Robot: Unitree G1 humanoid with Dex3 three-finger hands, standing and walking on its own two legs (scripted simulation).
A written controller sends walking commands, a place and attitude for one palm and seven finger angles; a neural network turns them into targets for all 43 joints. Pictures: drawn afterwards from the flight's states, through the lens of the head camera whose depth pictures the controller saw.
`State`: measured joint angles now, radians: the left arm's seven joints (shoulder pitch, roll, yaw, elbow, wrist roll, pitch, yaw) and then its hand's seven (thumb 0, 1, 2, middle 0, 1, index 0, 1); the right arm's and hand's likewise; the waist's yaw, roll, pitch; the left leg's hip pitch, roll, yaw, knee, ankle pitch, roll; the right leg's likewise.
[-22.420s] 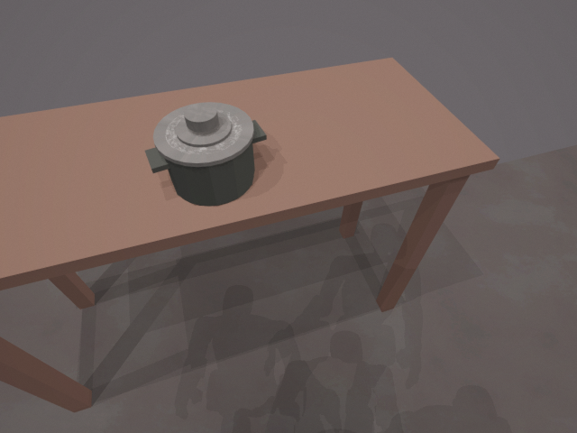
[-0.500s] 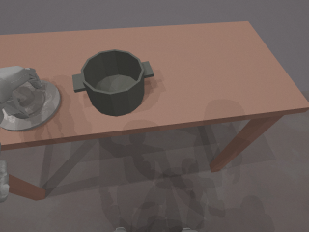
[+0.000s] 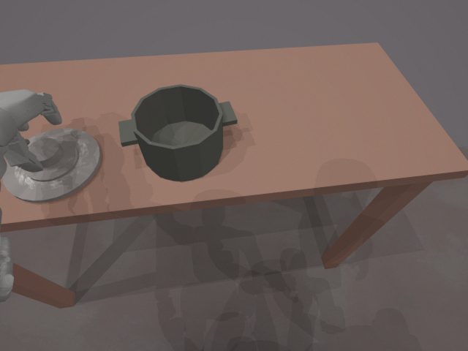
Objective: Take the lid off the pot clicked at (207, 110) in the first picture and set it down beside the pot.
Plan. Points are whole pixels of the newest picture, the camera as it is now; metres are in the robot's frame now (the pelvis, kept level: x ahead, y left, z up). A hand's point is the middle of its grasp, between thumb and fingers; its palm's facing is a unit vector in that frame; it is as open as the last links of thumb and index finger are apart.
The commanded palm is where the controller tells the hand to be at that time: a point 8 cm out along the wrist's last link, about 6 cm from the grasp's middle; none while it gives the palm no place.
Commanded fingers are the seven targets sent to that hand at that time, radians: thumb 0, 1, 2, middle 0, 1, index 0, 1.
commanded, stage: raise the empty hand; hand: left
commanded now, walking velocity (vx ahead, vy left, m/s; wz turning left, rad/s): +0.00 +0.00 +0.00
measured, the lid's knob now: (45, 152) +0.46 +0.33 +0.05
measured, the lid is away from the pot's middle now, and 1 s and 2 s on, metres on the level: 0.25 0.25 0.25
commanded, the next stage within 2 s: draw the hand back to the body in 0.92 s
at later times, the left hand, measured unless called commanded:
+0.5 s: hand (8, 116) +0.44 +0.33 +0.16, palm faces -0.35 -0.09 -0.93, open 11.1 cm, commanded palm +0.45 +0.32 +0.22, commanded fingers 0.00 -0.03 0.69 -0.37 -0.83 -0.37 -0.83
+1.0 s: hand out of the picture +0.45 +0.33 +0.19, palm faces -0.34 -0.10 -0.94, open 11.1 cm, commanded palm +0.45 +0.33 +0.26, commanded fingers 0.00 -0.03 0.69 -0.37 -0.83 -0.37 -0.83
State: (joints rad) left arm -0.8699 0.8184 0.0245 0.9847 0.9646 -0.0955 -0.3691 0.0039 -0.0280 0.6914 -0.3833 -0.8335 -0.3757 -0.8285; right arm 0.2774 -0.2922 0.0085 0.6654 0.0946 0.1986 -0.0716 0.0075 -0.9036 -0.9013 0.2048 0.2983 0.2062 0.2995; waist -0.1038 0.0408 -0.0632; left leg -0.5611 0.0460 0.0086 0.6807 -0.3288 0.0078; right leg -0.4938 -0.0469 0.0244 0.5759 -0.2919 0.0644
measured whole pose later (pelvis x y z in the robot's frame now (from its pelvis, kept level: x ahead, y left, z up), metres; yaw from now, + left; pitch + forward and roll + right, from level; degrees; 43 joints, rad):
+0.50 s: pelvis +0.00 +0.00 +0.01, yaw +1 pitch +10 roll -2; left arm -0.98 0.83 -0.03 0.98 0.96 -0.03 -0.43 0.00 -0.03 0.69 -0.38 -0.83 -0.38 -0.83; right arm 0.25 -0.30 0.02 0.66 0.10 0.19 -0.08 0.01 -0.90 -0.90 0.21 0.30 0.21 0.30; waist -0.09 0.04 -0.04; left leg -0.47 0.04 0.00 0.60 -0.29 0.00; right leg -0.40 -0.05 0.01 0.50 -0.26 0.06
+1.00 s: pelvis +0.01 +0.00 +0.01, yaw +1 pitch +10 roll -1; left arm -1.03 0.87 -0.03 0.95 0.96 0.02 -0.51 0.00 -0.03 0.69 -0.38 -0.83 -0.38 -0.83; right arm 0.23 -0.30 0.03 0.65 0.10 0.21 -0.05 0.01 -0.90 -0.90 0.20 0.30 0.21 0.30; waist -0.09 0.05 -0.04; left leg -0.44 0.04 0.00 0.56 -0.29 0.00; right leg -0.37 -0.06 0.01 0.46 -0.26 0.07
